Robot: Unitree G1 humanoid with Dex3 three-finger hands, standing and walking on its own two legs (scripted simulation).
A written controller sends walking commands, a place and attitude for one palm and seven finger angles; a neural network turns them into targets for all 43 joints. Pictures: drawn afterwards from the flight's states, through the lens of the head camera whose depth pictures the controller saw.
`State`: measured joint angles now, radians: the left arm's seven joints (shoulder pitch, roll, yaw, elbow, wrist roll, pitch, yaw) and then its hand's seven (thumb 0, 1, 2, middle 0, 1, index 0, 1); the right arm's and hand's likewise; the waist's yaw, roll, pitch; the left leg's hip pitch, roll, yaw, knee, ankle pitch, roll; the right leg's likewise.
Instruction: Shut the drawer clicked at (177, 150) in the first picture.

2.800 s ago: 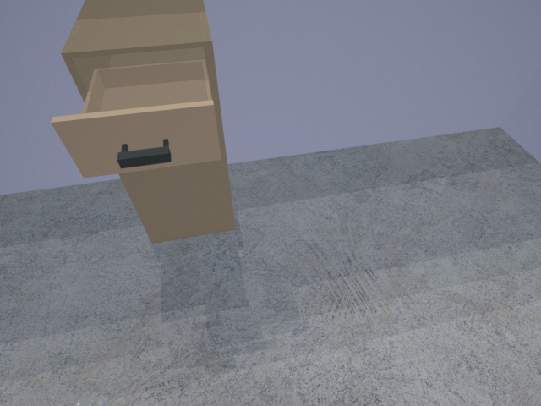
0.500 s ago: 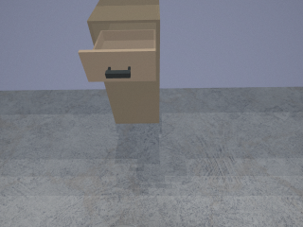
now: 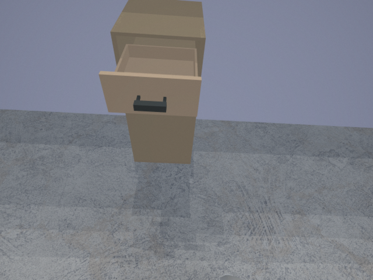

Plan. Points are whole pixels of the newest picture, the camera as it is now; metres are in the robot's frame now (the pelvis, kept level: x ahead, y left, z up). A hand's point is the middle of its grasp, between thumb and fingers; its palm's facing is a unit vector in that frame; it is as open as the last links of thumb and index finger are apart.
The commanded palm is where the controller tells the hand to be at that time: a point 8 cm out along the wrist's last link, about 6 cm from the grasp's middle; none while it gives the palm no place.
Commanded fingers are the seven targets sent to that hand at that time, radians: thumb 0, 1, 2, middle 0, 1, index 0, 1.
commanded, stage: take the last steps up to it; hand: left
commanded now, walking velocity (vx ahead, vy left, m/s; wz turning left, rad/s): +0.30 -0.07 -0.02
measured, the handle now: (151, 102) +0.65 +0.16 -0.01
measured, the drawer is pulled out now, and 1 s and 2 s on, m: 0.28 0.28 0.28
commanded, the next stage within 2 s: come to a stop and stand still in 0.74 s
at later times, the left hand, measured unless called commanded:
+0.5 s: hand (141, 271) +0.18 +0.12 -0.18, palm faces +0.07 -0.99 -0.15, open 7.2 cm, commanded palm none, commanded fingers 0.00 0.90 0.90 -0.20 -0.30 -0.20 -0.30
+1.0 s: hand (142, 200) +0.37 +0.15 -0.18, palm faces +0.05 -0.98 -0.18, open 7.3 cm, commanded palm none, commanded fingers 0.00 0.90 0.90 -0.20 -0.30 -0.20 -0.30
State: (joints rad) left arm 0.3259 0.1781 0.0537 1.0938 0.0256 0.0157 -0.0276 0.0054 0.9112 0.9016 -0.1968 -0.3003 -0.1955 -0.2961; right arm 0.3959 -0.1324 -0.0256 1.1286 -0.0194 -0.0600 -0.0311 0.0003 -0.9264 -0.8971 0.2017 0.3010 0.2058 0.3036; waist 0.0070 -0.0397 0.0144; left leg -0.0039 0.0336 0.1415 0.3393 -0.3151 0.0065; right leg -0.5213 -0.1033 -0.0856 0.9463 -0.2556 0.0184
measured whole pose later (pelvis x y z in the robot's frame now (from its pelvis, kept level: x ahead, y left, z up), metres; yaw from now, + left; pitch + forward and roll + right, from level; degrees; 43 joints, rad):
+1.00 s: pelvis +0.33 -0.03 +0.00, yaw +1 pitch -1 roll +0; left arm 0.20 0.18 0.05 1.08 0.02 0.01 0.02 0.00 0.93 0.90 -0.20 -0.30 -0.19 -0.30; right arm 0.34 -0.09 -0.01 1.15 -0.02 -0.04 -0.04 0.00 -0.92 -0.90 0.20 0.30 0.20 0.30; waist -0.02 -0.04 0.06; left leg -0.09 0.01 0.17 0.38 -0.27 0.04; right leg -0.40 -0.08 -0.07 0.73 -0.25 0.02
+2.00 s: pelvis +0.32 -0.04 -0.01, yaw +1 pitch +3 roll +0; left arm 0.31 0.14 -0.01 1.06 0.01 -0.02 0.03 0.00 0.91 0.90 -0.20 -0.30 -0.20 -0.30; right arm 0.30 -0.17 -0.03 1.09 -0.02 0.02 -0.02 0.01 -0.91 -0.90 0.20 0.30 0.20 0.30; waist -0.03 0.04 0.03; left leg -0.30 0.07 0.03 0.62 -0.35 -0.01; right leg -0.26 0.02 -0.06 0.59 -0.38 -0.04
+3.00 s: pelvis +0.28 +0.03 +0.00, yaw +0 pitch -2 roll +0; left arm 0.33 0.13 0.00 1.11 0.01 0.00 0.04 0.00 0.91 0.90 -0.20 -0.30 -0.20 -0.30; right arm 0.31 -0.12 0.00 1.18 0.00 0.00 -0.02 0.00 -0.91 -0.90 0.20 0.30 0.20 0.30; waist -0.01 -0.01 0.05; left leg -0.17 -0.03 0.11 0.44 -0.24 0.06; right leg -0.15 -0.09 -0.01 0.44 -0.26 0.07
